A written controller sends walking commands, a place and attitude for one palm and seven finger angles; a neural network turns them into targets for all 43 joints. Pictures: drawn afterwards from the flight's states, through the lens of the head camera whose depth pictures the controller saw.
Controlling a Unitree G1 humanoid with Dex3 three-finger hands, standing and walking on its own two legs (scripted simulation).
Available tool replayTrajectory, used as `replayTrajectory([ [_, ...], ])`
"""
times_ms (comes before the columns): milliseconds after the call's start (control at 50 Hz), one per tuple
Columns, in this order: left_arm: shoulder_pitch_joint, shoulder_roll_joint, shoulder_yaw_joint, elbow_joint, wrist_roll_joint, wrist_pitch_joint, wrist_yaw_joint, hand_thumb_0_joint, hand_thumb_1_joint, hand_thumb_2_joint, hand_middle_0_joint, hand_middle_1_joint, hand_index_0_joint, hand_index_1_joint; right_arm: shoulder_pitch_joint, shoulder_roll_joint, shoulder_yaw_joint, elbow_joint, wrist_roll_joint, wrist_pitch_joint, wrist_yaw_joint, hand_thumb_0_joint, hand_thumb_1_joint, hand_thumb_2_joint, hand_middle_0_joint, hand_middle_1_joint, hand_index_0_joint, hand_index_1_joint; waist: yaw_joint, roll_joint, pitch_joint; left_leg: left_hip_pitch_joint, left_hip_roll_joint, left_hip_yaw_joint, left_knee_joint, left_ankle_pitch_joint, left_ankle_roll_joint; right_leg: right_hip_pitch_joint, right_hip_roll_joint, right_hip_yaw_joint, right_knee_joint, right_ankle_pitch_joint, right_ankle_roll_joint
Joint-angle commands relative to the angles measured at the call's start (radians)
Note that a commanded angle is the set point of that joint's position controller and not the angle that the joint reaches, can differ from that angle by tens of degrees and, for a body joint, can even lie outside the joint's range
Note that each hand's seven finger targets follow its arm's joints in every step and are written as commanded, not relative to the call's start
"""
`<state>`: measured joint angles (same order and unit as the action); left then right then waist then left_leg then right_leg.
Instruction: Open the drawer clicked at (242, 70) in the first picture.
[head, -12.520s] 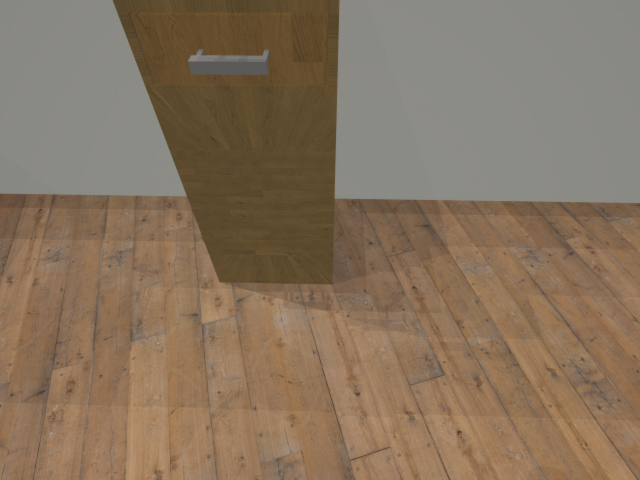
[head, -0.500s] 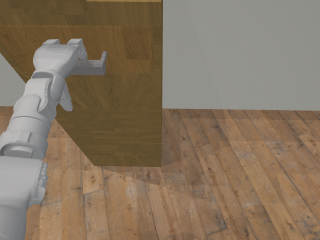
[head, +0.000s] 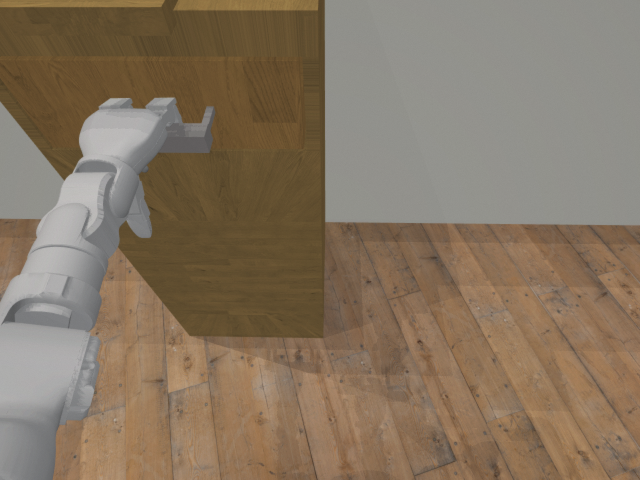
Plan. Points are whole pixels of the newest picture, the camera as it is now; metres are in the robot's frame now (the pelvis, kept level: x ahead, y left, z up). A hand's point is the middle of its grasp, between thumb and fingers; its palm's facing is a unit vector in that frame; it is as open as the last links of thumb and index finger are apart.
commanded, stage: lower the fingers behind the handle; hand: left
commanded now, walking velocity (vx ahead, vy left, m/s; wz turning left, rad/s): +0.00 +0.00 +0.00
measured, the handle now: (154, 125) +0.54 +0.22 +0.13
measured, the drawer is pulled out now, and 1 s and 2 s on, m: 0.00 0.00 0.06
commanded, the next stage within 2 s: close the thumb around the handle in 0.04 s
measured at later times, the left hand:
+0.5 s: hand (148, 160) +0.50 +0.23 +0.11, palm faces -0.03 +0.00 -1.00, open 10.2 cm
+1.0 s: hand (149, 162) +0.50 +0.23 +0.11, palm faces -0.04 +0.00 -1.00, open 5.7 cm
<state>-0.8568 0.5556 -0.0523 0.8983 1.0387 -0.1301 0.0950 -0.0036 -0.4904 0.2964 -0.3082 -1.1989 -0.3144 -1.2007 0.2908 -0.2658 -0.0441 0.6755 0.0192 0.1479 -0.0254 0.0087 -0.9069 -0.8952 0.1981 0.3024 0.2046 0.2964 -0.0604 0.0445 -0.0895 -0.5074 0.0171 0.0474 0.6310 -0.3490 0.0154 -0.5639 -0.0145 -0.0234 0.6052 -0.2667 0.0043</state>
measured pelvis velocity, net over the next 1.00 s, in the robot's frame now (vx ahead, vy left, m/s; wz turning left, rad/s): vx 0.01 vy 0.00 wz -0.01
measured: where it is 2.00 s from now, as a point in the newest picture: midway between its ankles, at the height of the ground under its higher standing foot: outside the picture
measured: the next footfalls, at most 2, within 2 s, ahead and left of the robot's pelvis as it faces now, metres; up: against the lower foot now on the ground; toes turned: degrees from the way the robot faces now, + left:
none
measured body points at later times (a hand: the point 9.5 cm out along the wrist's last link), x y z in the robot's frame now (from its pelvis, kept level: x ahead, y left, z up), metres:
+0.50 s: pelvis +0.01 +0.00 +0.00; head +0.08 -0.01 +0.44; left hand +0.49 +0.23 +0.16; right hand +0.02 -0.27 -0.13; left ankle -0.03 +0.11 -0.72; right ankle +0.01 -0.12 -0.72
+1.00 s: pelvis +0.01 +0.00 +0.00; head +0.08 -0.01 +0.44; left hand +0.49 +0.22 +0.16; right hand +0.06 -0.27 -0.13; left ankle -0.03 +0.11 -0.72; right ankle +0.01 -0.12 -0.72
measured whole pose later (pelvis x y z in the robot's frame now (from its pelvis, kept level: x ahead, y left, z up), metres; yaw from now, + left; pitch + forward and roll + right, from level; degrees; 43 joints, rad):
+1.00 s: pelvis +0.01 +0.00 +0.00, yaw -1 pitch +14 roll -1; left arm -0.87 0.56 -0.05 0.90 1.05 -0.10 0.07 0.00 0.67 0.80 -0.38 -1.35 -0.42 -1.35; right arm 0.31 -0.27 -0.04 0.66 0.02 0.14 -0.03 0.01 -0.91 -0.90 0.20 0.30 0.21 0.30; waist -0.07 0.05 -0.10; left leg -0.51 0.02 0.05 0.63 -0.36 0.02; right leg -0.57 -0.01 -0.01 0.60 -0.27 0.01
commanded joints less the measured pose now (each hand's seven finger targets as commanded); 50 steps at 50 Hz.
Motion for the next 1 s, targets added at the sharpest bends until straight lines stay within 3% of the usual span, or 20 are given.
replayTrajectory([
  [0, -0.536, 0.284, 0.079, -0.132, 0.003, 0.041, 0.055, 0.0, -0.5, 0.3, -0.3, -1.2, -0.3, -1.2, 0.081, -0.151, -0.05, -0.075, 0.005, -0.028, -0.022, 0.0, -0.9, -0.9, 0.2, 0.3, 0.2, 0.3, -0.031, -0.01, -0.371, 0.148, -0.032, -0.016, -0.052, 0.353, 0.022, 0.201, 0.04, 0.005, -0.042, 0.263, -0.03],
  [20, -0.563, 0.27, 0.063, -0.135, 0.002, 0.044, 0.051, 0.0, -0.5, 0.3, -0.3, -1.2, -0.3, -1.2, 0.086, -0.151, -0.048, -0.077, 0.003, -0.031, -0.023, 0.0, -0.9, -0.9, 0.2, 0.3, 0.2, 0.3, -0.036, 0.01, -0.38, 0.155, -0.031, -0.017, -0.053, 0.349, 0.021, 0.195, 0.04, 0.006, -0.042, 0.259, -0.03],
  [60, -0.565, 0.292, 0.079, -0.118, 0.004, 0.042, 0.037, 0.0, -0.5, 0.3, -0.3, -1.2, -0.3, -1.2, 0.1, -0.156, -0.051, -0.072, 0.001, -0.034, -0.027, 0.0, -0.9, -0.9, 0.2, 0.3, 0.2, 0.3, -0.043, -0.02, -0.413, 0.164, -0.03, -0.018, -0.044, 0.374, 0.024, 0.215, 0.04, 0.008, -0.043, 0.284, -0.029],
  [120, -0.58, 0.281, 0.061, -0.116, 0.0, 0.029, 0.015, 0.0, -0.5, 0.3, -0.3, -1.2, -0.3, -1.2, 0.106, -0.153, -0.049, -0.077, 0.001, -0.036, -0.034, 0.0, -0.9, -0.9, 0.2, 0.3, 0.2, 0.3, -0.046, -0.007, -0.423, 0.168, -0.031, -0.018, -0.044, 0.361, 0.025, 0.211, 0.039, 0.011, -0.041, 0.284, -0.027],
  [200, -0.565, 0.292, 0.076, -0.103, -0.004, 0.005, 0.0, 0.0, -0.276, 0.396, -0.316, -1.224, -0.316, -1.224, 0.119, -0.154, -0.048, -0.077, 0.001, -0.036, -0.039, 0.0, -0.9, -0.9, 0.2, 0.3, 0.2, 0.3, -0.041, -0.02, -0.408, 0.155, -0.031, -0.018, -0.041, 0.369, 0.027, 0.21, 0.041, 0.012, -0.04, 0.292, -0.027],
  [240, -0.542, 0.337, 0.112, -0.096, 0.0, -0.002, 0.001, 0.0, -0.164, 0.444, -0.324, -1.236, -0.324, -1.236, 0.118, -0.157, -0.045, -0.08, 0.002, -0.035, -0.041, 0.0, -0.9, -0.9, 0.2, 0.3, 0.2, 0.3, -0.027, -0.012, -0.396, 0.13, -0.031, -0.017, -0.044, 0.374, 0.025, 0.22, 0.04, 0.011, -0.032, 0.3, -0.029],
  [300, -0.491, 0.364, 0.15, -0.13, 0.001, -0.019, 0.012, 0.0, 0.004, 0.516, -0.336, -1.254, -0.336, -1.254, 0.121, -0.152, -0.048, -0.091, -0.001, -0.032, -0.037, 0.0, -0.9, -0.9, 0.2, 0.3, 0.2, 0.3, 0.001, 0.01, -0.442, 0.142, -0.031, -0.014, -0.036, 0.443, 0.023, 0.252, 0.044, 0.012, -0.019, 0.344, -0.033],
  [320, -0.501, 0.323, 0.116, -0.143, 0.003, -0.019, 0.015, 0.0, 0.06, 0.54, -0.34, -1.26, -0.34, -1.26, 0.121, -0.15, -0.049, -0.089, -0.003, -0.032, -0.035, 0.0, -0.9, -0.9, 0.2, 0.3, 0.2, 0.3, -0.007, 0.009, -0.448, 0.15, -0.029, -0.013, -0.033, 0.461, 0.022, 0.244, 0.044, 0.011, -0.017, 0.352, -0.031],
  [360, -0.474, 0.314, 0.128, -0.17, -0.003, -0.019, 0.023, 0.0, 0.172, 0.588, -0.348, -1.272, -0.348, -1.272, 0.124, -0.151, -0.057, -0.091, -0.003, -0.032, -0.027, 0.0, -0.9, -0.9, 0.2, 0.3, 0.2, 0.3, -0.002, 0.012, -0.458, 0.172, -0.023, -0.012, -0.025, 0.518, 0.021, 0.243, 0.049, 0.009, -0.019, 0.366, -0.031],
  [440, -0.51, 0.262, 0.078, -0.178, -0.005, 0.006, 0.032, 0.0, 0.396, 0.684, -0.364, -1.296, -0.364, -1.296, 0.125, -0.154, -0.062, -0.079, 0.001, -0.031, -0.019, 0.0, -0.9, -0.9, 0.2, 0.3, 0.2, 0.3, -0.022, 0.035, -0.406, 0.187, -0.019, -0.018, -0.033, 0.479, 0.017, 0.186, 0.053, 0.001, -0.029, 0.319, -0.032],
  [500, -0.509, 0.29, 0.107, -0.203, -0.003, 0.015, 0.037, 0.0, 0.564, 0.756, -0.376, -1.314, -0.376, -1.314, 0.135, -0.156, -0.065, -0.072, -0.001, -0.027, -0.016, 0.0, -0.9, -0.9, 0.2, 0.3, 0.2, 0.3, -0.013, 0.037, -0.461, 0.232, -0.015, -0.028, -0.025, 0.553, 0.016, 0.197, 0.055, -0.001, -0.021, 0.344, -0.033],
  [520, -0.511, 0.251, 0.078, -0.217, -0.01, 0.019, 0.033, 0.0, 0.62, 0.78, -0.38, -1.32, -0.38, -1.32, 0.13, -0.151, -0.065, -0.077, -0.003, -0.027, -0.014, 0.0, -0.9, -0.9, 0.2, 0.3, 0.2, 0.3, -0.016, 0.039, -0.47, 0.24, -0.017, -0.024, -0.022, 0.568, 0.018, 0.204, 0.054, 0.0, -0.023, 0.355, -0.031],
  [620, -0.505, 0.281, 0.091, -0.143, -0.003, 0.042, 0.027, 0.0, 0.9, 0.9, -0.4, -1.35, -0.4, -1.35, 0.114, -0.155, -0.053, -0.074, 0.003, -0.021, -0.019, 0.0, -0.9, -0.9, 0.2, 0.3, 0.2, 0.3, -0.023, -0.019, -0.38, 0.168, -0.022, -0.02, -0.043, 0.462, 0.022, 0.207, 0.051, -0.003, -0.033, 0.325, -0.031],
  [720, -0.506, 0.261, 0.083, -0.184, -0.001, 0.032, 0.021, 0.0, 0.9, 0.9, -0.4, -1.35, -0.4, -1.35, 0.111, -0.148, -0.056, -0.084, -0.002, -0.024, -0.017, 0.0, -0.9, -0.9, 0.2, 0.3, 0.2, 0.3, -0.012, 0.03, -0.437, 0.223, -0.019, -0.022, -0.028, 0.541, 0.019, 0.205, 0.049, 0.0, -0.023, 0.349, -0.032],
  [800, -0.478, 0.293, 0.114, -0.185, -0.01, 0.022, 0.016, 0.0, 0.9, 0.9, -0.4, -1.35, -0.4, -1.35, 0.104, -0.147, -0.054, -0.092, -0.002, -0.021, -0.019, 0.0, -0.9, -0.9, 0.2, 0.3, 0.2, 0.3, -0.006, 0.0, -0.443, 0.207, -0.022, -0.021, -0.025, 0.553, 0.022, 0.243, 0.049, 0.002, -0.019, 0.384, -0.03],
  [820, -0.49, 0.26, 0.081, -0.192, -0.009, 0.023, 0.013, 0.0, 0.9, 0.9, -0.4, -1.35, -0.4, -1.35, 0.099, -0.146, -0.053, -0.095, -0.001, -0.02, -0.019, 0.0, -0.9, -0.9, 0.2, 0.3, 0.2, 0.3, -0.015, 0.003, -0.439, 0.209, -0.021, -0.02, -0.026, 0.537, 0.021, 0.229, 0.048, 0.002, -0.022, 0.368, -0.028],
  [860, -0.498, 0.253, 0.08, -0.197, -0.016, 0.023, 0.013, 0.0, 0.9, 0.9, -0.4, -1.35, -0.4, -1.35, 0.101, -0.147, -0.055, -0.093, -0.001, -0.022, -0.017, 0.0, -0.9, -0.9, 0.2, 0.3, 0.2, 0.3, -0.019, 0.0, -0.43, 0.213, -0.02, -0.02, -0.026, 0.535, 0.022, 0.224, 0.049, 0.002, -0.029, 0.362, -0.029],
  [880, -0.495, 0.285, 0.104, -0.189, -0.009, 0.024, 0.016, 0.0, 0.9, 0.9, -0.4, -1.35, -0.4, -1.35, 0.101, -0.15, -0.055, -0.089, 0.0, -0.022, -0.019, 0.0, -0.9, -0.9, 0.2, 0.3, 0.2, 0.3, -0.015, -0.006, -0.426, 0.207, -0.02, -0.02, -0.026, 0.528, 0.023, 0.222, 0.049, 0.002, -0.026, 0.363, -0.028],
  [920, -0.49, 0.293, 0.106, -0.186, -0.009, 0.028, 0.016, 0.0, 0.9, 0.9, -0.4, -1.35, -0.4, -1.35, 0.098, -0.149, -0.051, -0.092, 0.0, -0.021, -0.02, 0.0, -0.9, -0.9, 0.2, 0.3, 0.2, 0.3, -0.011, 0.006, -0.423, 0.192, -0.025, -0.015, -0.029, 0.507, 0.023, 0.237, 0.048, 0.005, -0.026, 0.37, -0.029],
  [980, -0.437, 0.273, 0.105, -0.222, -0.016, 0.022, 0.011, 0.0, 0.9, 0.9, -0.4, -1.35, -0.4, -1.35, 0.094, -0.144, -0.055, -0.099, -0.002, -0.019, -0.016, 0.0, -0.9, -0.9, 0.2, 0.3, 0.2, 0.3, 0.006, 0.014, -0.46, 0.217, -0.021, -0.017, -0.026, 0.57, 0.023, 0.259, 0.047, 0.004, -0.021, 0.396, -0.03],
])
